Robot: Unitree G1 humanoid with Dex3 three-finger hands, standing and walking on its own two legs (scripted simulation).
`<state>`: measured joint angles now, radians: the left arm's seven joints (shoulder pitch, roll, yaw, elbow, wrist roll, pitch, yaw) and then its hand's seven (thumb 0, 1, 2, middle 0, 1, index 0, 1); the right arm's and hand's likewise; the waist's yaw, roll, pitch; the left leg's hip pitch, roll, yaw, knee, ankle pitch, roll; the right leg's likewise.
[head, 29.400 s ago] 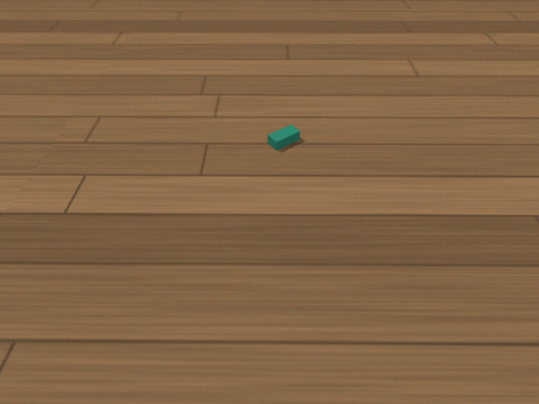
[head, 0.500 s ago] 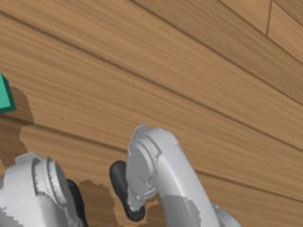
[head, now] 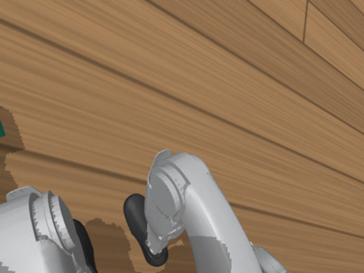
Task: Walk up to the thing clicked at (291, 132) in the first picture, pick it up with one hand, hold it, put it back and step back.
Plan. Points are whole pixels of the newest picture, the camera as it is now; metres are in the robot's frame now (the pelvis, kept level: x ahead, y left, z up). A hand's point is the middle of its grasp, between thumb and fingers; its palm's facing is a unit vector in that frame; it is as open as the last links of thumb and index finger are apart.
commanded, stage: rest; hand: left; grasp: from above
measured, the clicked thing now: out of the picture +0.44 +0.34 -0.27
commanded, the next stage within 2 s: open in 0.54 s
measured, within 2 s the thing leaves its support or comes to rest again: rests again in 0.76 s
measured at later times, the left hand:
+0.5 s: hand out of the picture +0.43 +0.34 -0.25, palm faces -0.44 -0.16 -0.89, open 11.3 cm
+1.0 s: hand out of the picture +0.43 +0.35 -0.26, palm faces -0.44 -0.15 -0.89, open 12.3 cm
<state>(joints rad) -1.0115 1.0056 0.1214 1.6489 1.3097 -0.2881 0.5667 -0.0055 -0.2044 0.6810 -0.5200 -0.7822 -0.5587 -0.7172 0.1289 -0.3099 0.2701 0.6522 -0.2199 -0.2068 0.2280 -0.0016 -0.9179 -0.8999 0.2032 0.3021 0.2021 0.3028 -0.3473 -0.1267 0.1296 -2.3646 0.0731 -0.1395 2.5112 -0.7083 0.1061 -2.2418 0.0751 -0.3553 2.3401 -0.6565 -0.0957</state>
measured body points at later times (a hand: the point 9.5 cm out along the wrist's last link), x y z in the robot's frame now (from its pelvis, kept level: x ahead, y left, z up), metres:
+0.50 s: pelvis +0.00 +0.00 +0.00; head +0.27 +0.14 +0.33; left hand +0.45 +0.35 -0.20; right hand +0.06 -0.24 -0.06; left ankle +0.07 +0.10 -0.28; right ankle +0.10 -0.07 -0.28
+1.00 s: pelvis -0.01 +0.00 +0.00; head +0.27 +0.15 +0.32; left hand +0.45 +0.35 -0.21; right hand +0.06 -0.24 -0.05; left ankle +0.07 +0.10 -0.28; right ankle +0.10 -0.07 -0.28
